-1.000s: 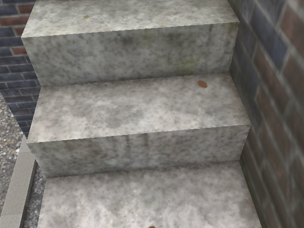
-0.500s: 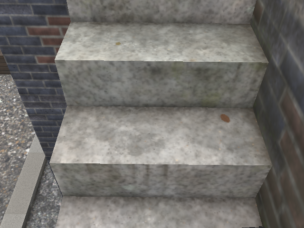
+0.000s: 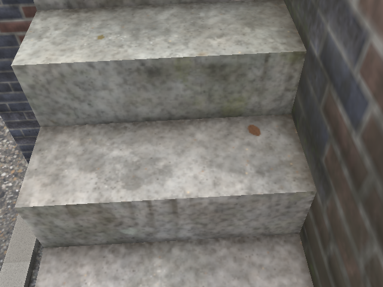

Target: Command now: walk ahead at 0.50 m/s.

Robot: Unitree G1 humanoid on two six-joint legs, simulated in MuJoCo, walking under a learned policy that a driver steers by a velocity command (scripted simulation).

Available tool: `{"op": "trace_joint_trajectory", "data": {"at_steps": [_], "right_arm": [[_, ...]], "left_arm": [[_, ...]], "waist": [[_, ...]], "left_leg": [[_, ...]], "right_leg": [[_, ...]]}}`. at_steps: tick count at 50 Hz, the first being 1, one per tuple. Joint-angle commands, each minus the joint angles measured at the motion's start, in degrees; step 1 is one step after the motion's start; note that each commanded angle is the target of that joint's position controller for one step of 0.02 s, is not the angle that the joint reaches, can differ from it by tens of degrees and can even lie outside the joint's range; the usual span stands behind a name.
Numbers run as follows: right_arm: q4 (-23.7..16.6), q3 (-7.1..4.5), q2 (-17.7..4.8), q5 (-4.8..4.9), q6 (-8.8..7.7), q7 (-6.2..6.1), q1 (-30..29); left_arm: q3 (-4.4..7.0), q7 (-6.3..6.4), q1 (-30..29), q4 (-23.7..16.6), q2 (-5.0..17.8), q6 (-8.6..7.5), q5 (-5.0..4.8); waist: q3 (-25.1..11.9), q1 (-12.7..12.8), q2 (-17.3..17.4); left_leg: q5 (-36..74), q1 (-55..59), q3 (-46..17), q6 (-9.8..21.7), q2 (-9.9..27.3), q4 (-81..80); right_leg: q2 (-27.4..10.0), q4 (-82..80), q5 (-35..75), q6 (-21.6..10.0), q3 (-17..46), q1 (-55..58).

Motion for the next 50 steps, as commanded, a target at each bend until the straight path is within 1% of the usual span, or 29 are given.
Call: {"op": "trace_joint_trajectory", "data": {"at_steps": [1,2,3,7,10,11,12,13,14,15,16,17,19,21,23,25,27,29,30,31,32,33,35,38,40,42,43,45,50], "right_arm": [[-5.6,-1.64,-4.4,0.71,-2.22,0.25,1.1],[-13.6,-1.22,-1.4,-8.13,-1.09,-3.23,-22.9],[-16.2,-1.61,-2.5,-8.57,0.11,-3.32,-28.9],[-13.5,-1.08,1.8,-3.66,1.42,-4.51,-16.5],[-7.2,-2.24,0.7,-2.08,3.79,-4.70,-4.0],[-7.5,-3.21,-3.1,-3.16,3.78,-3.84,-7.4],[-9.0,-4.48,-6.3,-1.34,3.26,-2.85,-12.6],[-12.0,-2.90,0.5,6.97,7.39,-1.12,14.2],[-2.2,-4.15,-0.2,9.45,6.00,3.13,34.4],[-3.9,-9.19,-14.1,5.88,3.98,0.69,32.1],[-5.5,-9.52,-18.4,0.22,1.09,0.18,21.6],[-4.6,-6.67,-12.1,-3.70,-2.19,2.09,10.6],[-0.4,-5.20,-6.9,-1.39,-7.16,3.33,1.2],[-5.3,-7.46,-12.7,-1.09,-10.34,1.14,-6.8],[-14.4,-10.34,-20.2,-1.85,-11.34,-0.48,-18.8],[-11.4,-10.39,-16.8,-1.22,-10.94,-3.76,-13.4],[-12.9,-11.09,-19.1,-0.70,-8.32,-4.74,-11.7],[-10.5,-7.95,-13.5,2.06,-5.41,-2.54,-17.0],[-6.8,-7.09,-10.2,2.50,-3.28,-1.33,-7.8],[-6.5,-6.55,-8.1,0.85,-1.79,-0.29,-1.6],[-3.6,-5.57,-4.0,-3.13,-0.70,0.37,16.7],[-4.2,-6.36,-7.5,-3.32,-0.74,0.61,16.2],[-6.7,-6.28,-7.3,-4.13,-2.71,0.08,11.6],[-8.2,-2.66,-3.2,0.70,-4.35,-2.61,6.1],[-4.8,-1.32,-1.0,0.20,-4.36,-0.02,7.1],[-2.0,-2.02,-3.7,-0.94,-4.16,0.03,10.5],[-2.6,-1.66,-2.5,-0.58,-5.30,-0.58,10.5],[-5.0,-3.24,-11.1,0.68,-7.65,-0.78,5.0],[-0.4,-5.50,-11.9,1.30,-6.58,-2.71,8.2]], "left_arm": [[1.97,-0.94,11.7,3.5,7.6,0.27,-1.20],[3.78,12.61,3.0,-5.9,7.1,-3.75,-13.10],[2.32,15.42,-0.1,-6.2,6.3,-4.76,-13.38],[3.75,15.11,8.0,-7.7,4.2,-4.59,-11.46],[2.95,16.82,1.7,-11.8,0.2,-3.97,-13.50],[2.44,17.81,2.6,-12.1,-0.4,-3.85,-13.01],[3.01,18.98,7.5,-9.1,-0.1,-2.65,-12.87],[7.77,2.38,9.4,-5.3,21.8,0.18,4.17],[10.82,-3.68,6.2,-4.0,23.4,-3.11,-0.69],[9.95,-1.96,-9.6,-13.2,20.2,-4.97,-8.90],[8.52,0.22,-12.6,-14.3,11.6,-5.25,-9.48],[7.71,1.54,-7.1,-14.0,5.0,-5.04,-8.32],[2.83,5.91,-9.9,-25.6,-3.7,-3.73,-8.41],[3.28,6.25,-6.8,-28.3,0.2,-1.42,-10.00],[3.16,2.38,-10.0,-29.7,1.8,-0.67,-9.82],[1.56,0.76,-16.3,-27.6,1.6,1.25,-8.11],[1.88,1.66,-14.8,-28.5,2.7,1.28,-7.18],[1.72,2.39,-1.7,-23.1,1.9,1.40,-6.01],[2.02,3.63,1.5,-19.2,2.9,1.51,-5.63],[2.85,4.92,-0.4,-18.9,7.8,2.18,-4.90],[1.97,4.97,-7.7,-20.4,6.9,1.26,-7.81],[2.71,4.66,-10.1,-22.1,5.4,-0.34,-7.97],[2.84,3.18,-21.3,-23.2,4.1,-2.92,-8.98],[0.38,3.24,-29.9,-25.6,0.3,-4.89,-12.19],[0.84,3.21,-27.4,-24.6,2.0,-5.19,-13.67],[2.62,0.73,-16.8,-21.1,5.6,-3.10,-11.45],[0.79,-0.05,-19.8,-21.9,1.1,-3.27,-12.67],[2.56,2.04,-15.3,-23.0,4.0,-3.33,-8.78],[3.18,3.79,-17.1,-25.5,1.9,-4.30,-9.14]], "waist": [[0.5,-1.8,0.0],[15.6,-1.1,14.2],[19.4,-1.8,18.8],[11.3,-0.7,-2.9],[5.8,-6.0,-12.7],[3.3,-5.7,-15.6],[3.3,-1.8,-15.9],[-7.1,-17.5,-28.0],[-22.0,-15.2,-0.8],[-10.5,-14.6,4.8],[-2.8,-9.2,7.4],[0.7,0.8,2.2],[10.0,11.6,-1.5],[7.1,14.9,-1.3],[5.1,19.2,-15.7],[7.8,12.2,-11.1],[1.3,12.3,-6.8],[-2.4,18.7,0.1],[-1.5,15.0,-0.7],[-2.7,9.8,-5.1],[-13.6,1.0,-12.4],[-16.0,4.2,-12.1],[-8.7,1.6,-1.4],[1.4,-0.4,4.0],[1.4,-0.4,5.7],[0.6,1.9,-2.5],[0.7,-0.1,-1.1],[-1.2,5.9,5.2],[5.0,3.5,5.3]], "left_leg": [[-4.7,-33.5,6.4,-2.5,6.8,19.3],[-12.8,-37.3,4.7,-4.8,12.2,15.4],[-13.0,-36.7,10.2,-6.4,10.9,12.3],[-11.4,-13.1,22.8,-1.6,6.5,4.2],[-7.5,22.6,25.8,0.5,-1.3,-33.0],[-6.0,33.7,25.2,1.6,-4.9,-50.1],[-2.0,38.8,21.8,1.2,-6.4,-64.9],[22.9,81.6,2.4,10.1,4.8,-74.5],[30.8,86.1,-24.8,18.7,17.7,-82.3],[30.3,66.0,-30.9,24.3,27.1,-84.0],[45.4,59.3,-21.0,25.8,28.4,-89.7],[45.5,57.7,-8.1,19.6,28.5,-96.0],[43.4,39.1,5.4,7.0,28.1,-103.5],[25.9,23.7,19.3,3.8,20.3,-106.7],[22.6,0.9,22.8,-2.4,13.2,-110.0],[38.2,17.1,23.2,2.8,12.1,-112.1],[49.4,42.1,23.5,5.2,12.5,-102.9],[53.6,62.4,19.5,6.8,18.0,-87.4],[49.8,64.1,18.1,6.6,16.9,-76.7],[37.2,50.5,17.2,3.7,14.5,-65.8],[-1.2,36.1,9.4,-3.6,12.4,-53.5],[-15.7,27.6,0.7,-7.6,11.6,-35.6],[-16.1,16.0,0.5,-12.8,11.1,-24.2],[-15.0,22.6,4.7,-19.1,15.7,-49.8],[-6.5,39.1,11.5,-21.0,14.8,-79.3],[13.4,45.5,10.1,-17.5,13.1,-79.1],[16.3,45.8,7.6,-15.5,14.9,-84.8],[26.4,43.2,9.9,-9.0,13.5,-87.0],[22.8,48.4,6.1,-4.6,15.0,-92.8]], "right_leg": [[-26.9,6.2,60.9,-17.8,16.0,20.9],[-34.4,-4.4,52.7,-9.3,27.1,13.1],[-30.2,-7.2,55.5,-3.8,20.0,9.4],[-16.3,-0.1,114.8,6.4,-4.2,7.9],[-9.0,7.3,151.7,18.2,-10.2,-2.0],[-5.5,13.0,154.2,21.4,-10.1,-4.3],[-7.4,23.4,133.9,19.9,-2.9,-3.7],[-14.7,44.9,96.5,18.0,11.2,-39.7],[-1.5,91.3,14.1,19.4,9.9,-45.2],[-1.0,127.5,3.8,13.6,12.1,-57.8],[3.3,136.4,-9.4,8.7,12.2,-67.7],[2.6,139.1,-10.9,3.4,11.5,-70.4],[-0.8,126.6,-33.1,-1.6,13.0,-62.7],[-0.1,119.5,-26.4,5.3,4.0,-47.2],[-5.3,90.6,10.5,10.9,-0.2,-13.4],[-1.9,71.7,15.4,12.6,-9.1,-20.7],[1.1,53.4,11.5,13.2,-8.1,-26.1],[0.2,18.6,11.3,9.2,-3.4,-28.5],[-0.1,7.2,20.9,6.6,-0.9,-27.1],[-5.7,18.3,57.9,0.5,11.6,-21.2],[-14.9,25.0,65.8,-13.5,26.5,-11.3],[-19.3,21.2,45.0,-17.4,34.5,-11.9],[-13.9,12.0,13.0,-7.9,27.3,-13.4],[-5.4,13.7,5.1,-2.3,16.2,-24.9],[-2.8,15.2,2.5,1.4,12.4,-24.6],[-7.2,12.8,8.8,-0.5,20.2,-22.7],[-7.0,15.8,9.5,2.0,18.2,-20.8],[-1.4,24.5,24.1,3.2,8.0,-14.9],[1.1,25.3,2.8,6.8,1.9,-24.0]]}}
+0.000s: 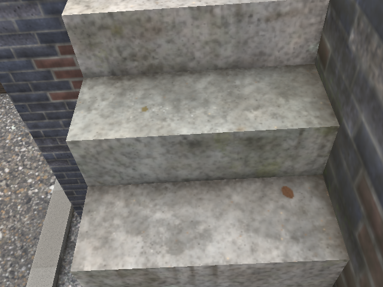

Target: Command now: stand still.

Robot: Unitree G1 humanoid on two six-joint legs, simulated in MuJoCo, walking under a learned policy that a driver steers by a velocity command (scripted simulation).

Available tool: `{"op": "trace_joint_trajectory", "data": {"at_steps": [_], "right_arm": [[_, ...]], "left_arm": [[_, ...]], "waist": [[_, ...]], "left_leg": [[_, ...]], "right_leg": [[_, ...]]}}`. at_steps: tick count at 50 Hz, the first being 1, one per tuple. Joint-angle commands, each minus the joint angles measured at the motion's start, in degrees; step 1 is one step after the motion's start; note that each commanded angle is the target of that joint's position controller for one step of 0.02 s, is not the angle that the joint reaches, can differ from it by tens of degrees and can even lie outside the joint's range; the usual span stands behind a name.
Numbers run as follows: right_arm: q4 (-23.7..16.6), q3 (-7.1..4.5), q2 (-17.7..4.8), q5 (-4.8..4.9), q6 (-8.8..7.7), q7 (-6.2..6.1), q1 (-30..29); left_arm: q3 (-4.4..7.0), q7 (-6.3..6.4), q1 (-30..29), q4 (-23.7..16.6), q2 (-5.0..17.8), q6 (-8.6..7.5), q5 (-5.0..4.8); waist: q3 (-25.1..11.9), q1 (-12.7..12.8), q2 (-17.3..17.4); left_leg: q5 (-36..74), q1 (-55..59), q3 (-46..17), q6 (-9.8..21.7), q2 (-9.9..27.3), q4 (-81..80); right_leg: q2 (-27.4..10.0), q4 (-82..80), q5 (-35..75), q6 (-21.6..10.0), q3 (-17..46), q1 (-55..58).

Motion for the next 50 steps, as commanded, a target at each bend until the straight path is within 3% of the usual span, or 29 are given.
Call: {"op": "trace_joint_trajectory", "data": {"at_steps": [1,5,8,9,10,14,19,23,24,25,29,33,34,35,36,43,44,50], "right_arm": [[-0.9,-2.94,-8.3,0.07,-0.03,-0.68,1.0],[0.3,-2.57,-6.3,-0.29,0.04,0.64,-0.5],[2.8,-2.07,-6.2,-0.56,-0.47,1.58,0.9],[3.7,-1.77,-5.6,-0.97,-0.67,1.84,2.3],[4.2,-2.01,-6.3,-1.16,-0.84,1.96,3.1],[7.0,-1.88,-6.5,-1.03,-0.84,2.16,5.8],[9.6,-1.56,-6.0,-0.78,-0.02,1.91,7.6],[10.9,-1.29,-5.5,-0.50,0.44,1.11,8.4],[11.1,-0.93,-4.3,-1.00,0.81,0.84,8.7],[11.7,-0.81,-3.8,-0.84,1.10,0.63,9.3],[12.9,-0.53,-4.4,-0.51,1.60,0.08,9.9],[13.5,-0.31,-3.5,-0.64,1.68,-0.33,10.4],[12.9,-0.30,-3.7,-0.69,1.59,-0.43,9.7],[12.1,-0.52,-4.4,-0.61,0.72,-0.74,9.3],[11.7,-0.55,-4.4,-0.55,0.29,-0.98,8.5],[10.8,-0.58,-3.6,-0.88,1.00,-1.63,8.6],[10.9,-0.90,-4.7,-0.79,1.12,-1.78,8.6],[11.3,-0.69,-4.7,-0.71,1.05,-1.77,7.8]], "left_arm": [[0.93,0.84,4.7,-4.3,2.1,-0.62,0.31],[0.44,0.52,7.6,-3.7,1.8,1.34,0.04],[0.85,-0.07,9.9,-1.8,3.9,2.81,-0.30],[1.22,0.39,9.3,-1.4,4.9,3.23,-0.26],[0.90,0.34,9.2,-1.3,4.5,3.52,-0.21],[1.18,1.09,11.9,0.6,5.4,3.79,-0.30],[1.05,0.34,15.6,2.8,4.3,4.61,-0.23],[1.32,-0.19,17.0,3.8,5.5,4.35,-0.31],[1.26,-0.18,18.1,4.5,5.3,4.33,-0.59],[1.36,-0.21,17.7,4.4,5.4,4.29,-0.66],[1.18,-0.41,18.6,5.5,5.3,4.41,-0.53],[1.35,-0.12,19.8,7.0,5.0,4.65,-0.64],[1.33,-0.56,19.5,7.2,4.9,4.56,-0.52],[1.71,-0.38,17.2,6.5,5.8,4.39,0.35],[1.91,-0.16,17.2,6.8,6.3,4.27,0.43],[1.75,-0.52,17.0,8.6,6.5,2.75,0.00],[1.49,-0.96,17.3,8.7,6.3,2.43,-0.11],[1.46,-1.21,16.3,8.9,6.8,1.90,0.07]], "waist": [[0.4,0.4,0.0],[2.2,0.2,1.1],[2.7,-0.9,2.1],[2.9,-1.5,2.7],[3.2,-1.9,2.7],[1.5,-2.1,1.6],[2.9,-1.9,-1.1],[3.2,-1.6,-2.7],[2.7,-1.7,-2.7],[3.7,-1.8,-3.7],[4.1,-1.3,-4.2],[4.4,-1.2,-4.3],[5.2,-0.9,-4.8],[3.9,-0.6,-3.9],[3.6,-0.4,-4.0],[3.8,-0.8,-5.1],[3.6,-1.1,-4.6],[3.6,-1.1,-4.9]], "left_leg": [[24.0,4.6,-6.6,5.5,4.3,-12.7],[12.0,3.2,-6.4,4.3,3.7,-15.2],[6.6,4.5,-4.1,2.5,2.0,-15.9],[6.8,6.0,-3.3,2.5,1.6,-15.9],[9.4,7.2,-2.2,2.4,1.2,-15.0],[20.8,10.8,0.6,1.8,0.9,-12.7],[18.3,10.1,1.7,1.1,0.3,-13.5],[16.7,10.2,2.7,1.1,-0.4,-14.1],[14.8,10.4,3.0,1.0,-0.6,-14.4],[13.8,10.0,3.0,0.8,-0.6,-14.5],[15.5,10.1,3.3,0.7,-0.9,-15.2],[14.3,9.7,4.1,-0.1,-1.0,-15.4],[12.8,9.3,3.8,0.2,-1.2,-15.8],[13.3,8.9,3.5,0.1,-1.0,-15.3],[13.3,9.1,3.6,0.2,-0.9,-15.1],[10.5,7.7,4.1,-0.3,-1.0,-14.4],[10.1,7.5,4.2,-0.5,-1.1,-14.5],[10.1,7.1,3.8,-0.3,-0.8,-14.7]], "right_leg": [[3.1,-2.9,0.9,-2.3,-6.0,-2.1],[2.9,-7.4,2.4,-1.5,-4.9,0.0],[3.5,-11.1,3.6,-0.7,-5.1,0.8],[3.9,-11.4,3.8,-0.8,-5.5,-0.1],[3.9,-12.1,4.6,-1.0,-5.3,-0.7],[3.7,-12.9,7.4,-2.0,-5.6,-0.2],[3.6,-14.3,8.2,-2.6,-5.8,1.4],[2.7,-14.1,8.9,-2.5,-5.7,1.6],[2.5,-15.0,8.9,-2.6,-5.3,2.3],[2.4,-15.0,9.2,-2.6,-5.3,2.2],[2.5,-14.7,12.2,-2.0,-5.3,3.0],[2.3,-14.9,12.9,-2.3,-4.9,3.5],[2.6,-15.7,11.0,-2.4,-5.1,3.0],[2.2,-15.2,10.4,-2.8,-4.7,3.6],[2.1,-15.2,10.3,-3.0,-4.4,3.2],[1.1,-15.9,8.3,-3.8,-2.4,2.2],[1.0,-16.0,7.7,-3.7,-2.3,2.2],[1.4,-15.6,6.9,-3.4,-2.8,1.7]]}}
Over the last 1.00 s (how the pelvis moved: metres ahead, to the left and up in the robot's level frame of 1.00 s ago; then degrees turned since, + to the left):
0.09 0.06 0.17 -2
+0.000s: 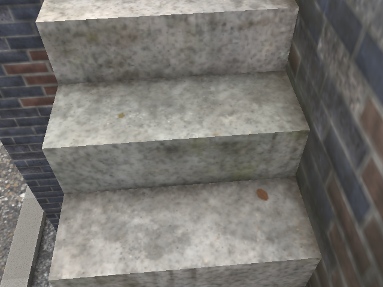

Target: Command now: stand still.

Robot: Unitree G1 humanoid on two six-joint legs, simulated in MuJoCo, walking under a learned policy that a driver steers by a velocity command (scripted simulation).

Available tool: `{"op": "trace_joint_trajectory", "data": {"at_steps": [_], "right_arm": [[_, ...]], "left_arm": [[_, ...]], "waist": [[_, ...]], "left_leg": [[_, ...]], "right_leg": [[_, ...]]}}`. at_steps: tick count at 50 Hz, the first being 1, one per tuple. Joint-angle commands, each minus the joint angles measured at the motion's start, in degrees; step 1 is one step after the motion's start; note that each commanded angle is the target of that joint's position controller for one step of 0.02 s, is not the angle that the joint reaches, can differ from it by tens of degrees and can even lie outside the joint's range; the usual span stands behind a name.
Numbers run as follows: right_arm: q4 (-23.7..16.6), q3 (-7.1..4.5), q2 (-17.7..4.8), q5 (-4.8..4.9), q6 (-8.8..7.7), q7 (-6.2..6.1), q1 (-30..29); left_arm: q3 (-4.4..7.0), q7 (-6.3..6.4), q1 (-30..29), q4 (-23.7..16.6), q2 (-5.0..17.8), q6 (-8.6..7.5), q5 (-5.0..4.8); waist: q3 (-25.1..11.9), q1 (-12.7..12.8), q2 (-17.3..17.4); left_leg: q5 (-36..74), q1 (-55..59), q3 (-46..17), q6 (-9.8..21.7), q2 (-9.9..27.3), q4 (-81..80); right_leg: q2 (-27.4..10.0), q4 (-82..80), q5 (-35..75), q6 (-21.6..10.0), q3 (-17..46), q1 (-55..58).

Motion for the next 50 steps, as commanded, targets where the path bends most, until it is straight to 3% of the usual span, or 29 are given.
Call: {"op": "trace_joint_trajectory", "data": {"at_steps": [1,2,7,28,50], "right_arm": [[-0.2,-0.59,-4.8,0.13,-0.36,-0.01,4.0],[-0.3,-0.25,-3.8,0.05,-0.45,0.14,3.8],[0.1,-0.23,-4.8,0.19,-0.76,0.52,4.0],[1.7,0.14,-4.0,0.19,-0.80,0.91,6.1],[2.2,0.20,-3.8,0.26,-0.60,0.52,6.3]], "left_arm": [[1.15,-0.01,3.1,-1.8,6.1,-0.64,0.01],[1.35,0.40,2.5,-1.7,6.4,-0.42,0.13],[1.17,0.78,2.6,-1.1,6.1,0.05,0.06],[0.70,0.87,2.1,1.3,6.3,0.24,-0.10],[0.64,0.82,2.3,2.6,6.3,-0.06,-0.19]], "waist": [[2.4,-0.5,-1.8],[2.5,-0.2,-2.3],[2.2,0.0,-1.1],[2.7,-0.2,-0.2],[2.6,-0.3,-0.5]], "left_leg": [[5.7,0.2,1.3,0.7,-1.8,-5.1],[6.4,0.4,1.1,1.1,-1.7,-5.0],[7.4,0.4,0.9,1.2,-1.5,-5.4],[6.5,0.0,0.8,1.3,-1.2,-5.4],[6.6,-0.1,1.0,1.0,-1.1,-5.3]], "right_leg": [[1.4,-6.8,1.4,-4.5,-3.4,-3.0],[1.6,-6.5,2.1,-4.7,-3.7,-3.2],[2.0,-6.1,2.3,-4.4,-4.4,-3.0],[2.3,-6.5,2.0,-3.8,-5.4,-2.7],[2.0,-6.5,2.6,-4.1,-5.4,-2.6]]}}
Over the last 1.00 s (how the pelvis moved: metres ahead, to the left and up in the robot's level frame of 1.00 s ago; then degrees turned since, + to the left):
0.00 -0.01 0.02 -3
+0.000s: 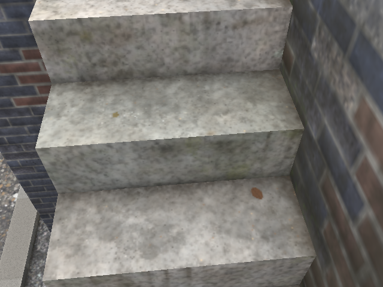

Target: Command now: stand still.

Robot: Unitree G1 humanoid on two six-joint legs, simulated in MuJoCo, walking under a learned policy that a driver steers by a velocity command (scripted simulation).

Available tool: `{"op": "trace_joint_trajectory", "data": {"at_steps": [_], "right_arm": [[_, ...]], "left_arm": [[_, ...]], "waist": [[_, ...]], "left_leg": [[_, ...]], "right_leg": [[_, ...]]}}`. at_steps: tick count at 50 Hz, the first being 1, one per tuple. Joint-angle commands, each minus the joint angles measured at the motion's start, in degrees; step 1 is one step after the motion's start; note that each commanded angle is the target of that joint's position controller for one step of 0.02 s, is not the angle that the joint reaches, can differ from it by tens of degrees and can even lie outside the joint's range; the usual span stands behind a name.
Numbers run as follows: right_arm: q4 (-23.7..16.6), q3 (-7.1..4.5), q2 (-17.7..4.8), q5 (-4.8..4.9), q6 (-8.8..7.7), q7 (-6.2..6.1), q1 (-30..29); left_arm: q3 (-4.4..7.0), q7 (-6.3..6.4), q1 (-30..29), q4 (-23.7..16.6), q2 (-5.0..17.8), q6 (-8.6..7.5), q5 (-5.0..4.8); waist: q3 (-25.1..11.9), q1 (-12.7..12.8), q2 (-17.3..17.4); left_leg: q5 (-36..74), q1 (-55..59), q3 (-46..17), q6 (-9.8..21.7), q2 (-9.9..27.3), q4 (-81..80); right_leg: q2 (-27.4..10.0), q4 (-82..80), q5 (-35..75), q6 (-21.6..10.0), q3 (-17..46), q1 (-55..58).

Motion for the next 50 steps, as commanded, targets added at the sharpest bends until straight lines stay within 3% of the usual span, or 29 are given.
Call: {"op": "trace_joint_trajectory", "data": {"at_steps": [1,8,9,10,11,13,15,16,17,18,19,20,21,23,25,28,31,32,33,37,45,50], "right_arm": [[-0.4,-0.73,-5.1,0.04,-0.22,-0.14,4.2],[-0.3,-0.73,-5.2,0.07,-0.21,-0.19,4.2],[-1.2,-2.70,-9.9,-3.08,-0.70,-0.81,7.2],[-1.8,-2.88,-9.7,-3.21,-1.71,-1.97,6.4],[-2.0,-2.87,-8.3,-2.74,-2.27,-2.83,7.7],[-1.7,-2.34,-5.4,-0.09,-2.51,-3.07,8.3],[-2.0,-2.02,-5.5,0.30,-1.25,-2.56,7.4],[-1.3,-2.23,-7.2,0.43,-0.48,-2.22,8.0],[-0.9,-2.41,-8.6,0.71,0.10,-1.79,7.4],[-0.7,-2.62,-9.3,0.87,0.23,-1.50,6.8],[-1.1,-1.40,-6.2,0.65,-0.19,-0.60,5.6],[-0.7,-0.89,-3.9,1.18,-0.56,-0.27,8.0],[-0.2,-0.41,-3.3,1.57,-1.00,-0.24,9.0],[-0.1,-0.36,-4.4,2.28,-0.90,-0.20,9.2],[0.3,-0.66,-6.1,1.93,-0.54,-0.16,9.9],[0.0,-0.57,-5.1,1.46,0.30,-0.26,9.1],[-0.4,-0.68,-4.5,1.34,0.65,-0.41,8.6],[-1.3,-0.34,-3.3,0.65,1.25,0.21,8.0],[-1.7,-0.38,-3.1,0.50,1.59,0.53,7.8],[-2.3,-0.44,-3.1,0.53,2.26,0.76,7.4],[-2.4,-0.41,-2.4,-0.46,2.68,-0.09,6.9],[-2.8,-0.06,-1.5,-0.25,2.48,-0.73,6.5]], "left_arm": [[1.10,0.07,3.9,-1.3,5.8,-0.40,-0.04],[1.10,0.08,4.0,-1.2,5.8,-0.42,-0.04],[3.42,1.02,8.5,0.4,12.7,0.79,1.18],[3.75,2.33,6.8,-0.3,12.7,0.77,2.75],[3.83,3.25,7.5,-0.5,11.4,0.42,3.66],[2.67,3.07,5.1,-1.8,5.5,-0.44,2.51],[1.59,1.23,0.9,-3.9,2.7,-0.36,1.29],[1.22,0.50,1.0,-4.8,2.1,-0.33,0.61],[0.90,0.09,3.4,-4.7,1.6,-0.39,0.56],[0.93,-0.04,5.5,-4.4,2.7,-0.42,0.54],[-0.13,-0.32,4.7,-3.6,0.7,0.38,0.38],[-0.39,-0.69,5.4,-2.8,1.9,1.50,-0.62],[-0.64,-1.15,5.8,-2.3,2.5,2.27,-1.37],[-0.98,-1.48,7.3,-1.1,2.9,3.07,-1.87],[-0.96,-1.34,8.3,-0.6,2.6,3.33,-1.68],[-1.14,-1.50,8.2,0.1,1.2,3.00,-1.31],[-0.87,-1.26,7.7,0.2,2.3,2.87,-1.01],[-1.49,-1.29,8.5,1.3,1.3,3.00,-1.08],[-1.51,-1.32,8.7,1.4,1.6,2.98,-1.02],[-1.87,-1.38,9.1,2.6,1.8,2.56,-1.16],[-1.20,-1.01,9.3,2.6,2.0,2.25,-0.95],[-0.73,-0.78,9.3,2.3,1.7,1.95,-0.91]], "waist": [[2.5,0.0,-0.2],[2.4,0.0,-0.2],[2.5,-0.7,-0.9],[6.4,-0.3,-0.5],[5.0,-0.2,0.0],[3.0,-0.2,1.8],[4.2,-1.3,2.4],[4.6,-1.0,3.0],[4.7,0.7,3.6],[4.5,1.4,2.9],[4.2,1.8,1.7],[1.7,0.3,0.7],[-0.2,-0.2,1.1],[-1.3,-0.1,1.5],[-1.8,-0.3,1.5],[-1.6,-0.5,-0.1],[-1.4,-0.6,-0.7],[-2.0,-0.5,0.9],[-1.1,-0.6,0.1],[0.4,-0.8,-1.5],[1.6,0.0,-2.0],[2.4,0.6,-2.7]], "left_leg": [[6.9,0.1,1.3,1.2,-1.7,-5.7],[7.0,0.0,1.3,1.2,-1.6,-5.8],[-24.8,-5.3,-3.3,6.7,1.4,-3.5],[-27.3,-9.3,-6.1,8.4,2.1,-3.4],[-24.8,-9.0,-7.9,9.4,2.9,-4.6],[-15.2,-3.3,-9.2,10.1,3.5,-8.3],[-9.2,-1.4,-8.8,9.8,2.2,-10.0],[-5.2,-2.4,-8.1,9.6,1.8,-10.4],[0.7,-2.6,-7.7,9.3,1.9,-9.8],[6.2,-2.5,-6.0,8.5,1.5,-8.2],[12.7,-2.8,-2.3,4.9,-1.1,-5.5],[18.9,-0.7,0.4,2.5,-2.7,-2.8],[25.0,1.0,0.4,1.4,-2.7,-2.4],[31.3,3.4,0.4,0.6,-2.6,-3.3],[32.4,3.6,0.1,-0.2,-2.3,-4.6],[29.8,4.3,0.4,-0.9,-2.3,-5.0],[26.8,4.4,0.6,-1.0,-2.5,-5.7],[24.5,3.4,1.0,-1.5,-3.2,-6.2],[22.8,2.8,0.9,-1.6,-3.2,-6.5],[18.0,2.3,1.2,-1.7,-3.4,-7.1],[8.8,-1.0,2.1,-2.1,-4.1,-7.6],[5.5,-2.5,2.1,-2.0,-4.3,-7.3]], "right_leg": [[1.7,-6.2,2.1,-3.9,-4.4,-2.3],[1.7,-6.1,2.1,-3.9,-4.5,-2.3],[-1.6,-4.5,-30.9,-9.9,-0.2,-5.6],[-2.9,-4.6,-31.0,-12.7,2.2,-11.0],[-3.0,-4.7,-27.2,-13.3,1.4,-9.3],[-1.6,-6.1,-16.9,-11.6,-2.1,-7.3],[1.8,-4.9,-10.6,-8.8,-6.8,-7.7],[2.8,-3.7,-8.8,-8.0,-8.6,-6.1],[3.7,-2.9,-6.3,-7.3,-10.0,-4.7],[3.6,-2.6,-4.0,-7.5,-10.3,-3.5],[2.1,-4.1,4.4,-8.1,-8.3,-2.1],[0.7,-3.9,12.4,-8.6,-7.1,0.4],[-0.1,-2.6,19.2,-8.2,-6.9,1.9],[-0.2,-1.2,24.9,-6.5,-8.4,3.1],[-0.5,-0.8,25.4,-5.4,-8.9,5.1],[-1.0,-1.2,26.3,-5.3,-9.0,5.4],[-1.3,-1.5,24.7,-5.1,-9.0,5.0],[-0.7,-0.7,21.1,-4.7,-8.8,5.0],[-0.5,-1.1,19.5,-4.5,-9.0,4.4],[-0.7,-2.3,17.0,-4.3,-8.6,2.7],[-1.5,-2.9,10.5,-4.6,-6.7,2.3],[-2.2,-3.5,4.8,-5.3,-5.0,0.6]]}}
Over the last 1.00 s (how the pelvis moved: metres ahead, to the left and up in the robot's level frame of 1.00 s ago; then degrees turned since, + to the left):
0.00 0.00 0.00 -1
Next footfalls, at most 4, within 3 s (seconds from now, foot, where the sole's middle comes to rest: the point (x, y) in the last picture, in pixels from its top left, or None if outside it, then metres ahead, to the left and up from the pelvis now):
1.96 left None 0.07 0.13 -0.53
2.10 left None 0.02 0.14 -0.77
2.38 right None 0.33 -0.09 -0.57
2.72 left None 0.23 0.15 -0.57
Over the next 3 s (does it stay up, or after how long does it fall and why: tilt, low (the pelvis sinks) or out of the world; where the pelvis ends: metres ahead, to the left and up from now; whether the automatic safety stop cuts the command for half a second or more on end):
stays up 0.14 0.03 0.14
